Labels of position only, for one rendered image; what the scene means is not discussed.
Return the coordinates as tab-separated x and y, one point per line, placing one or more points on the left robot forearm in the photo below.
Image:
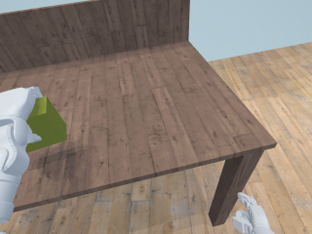
13	161

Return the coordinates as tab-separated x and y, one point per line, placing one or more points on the left robot hand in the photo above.
19	102

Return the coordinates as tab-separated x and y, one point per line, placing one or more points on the table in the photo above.
137	99

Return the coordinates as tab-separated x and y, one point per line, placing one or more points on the sponge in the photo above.
45	121

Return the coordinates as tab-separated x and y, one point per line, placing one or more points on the right robot hand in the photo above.
245	222

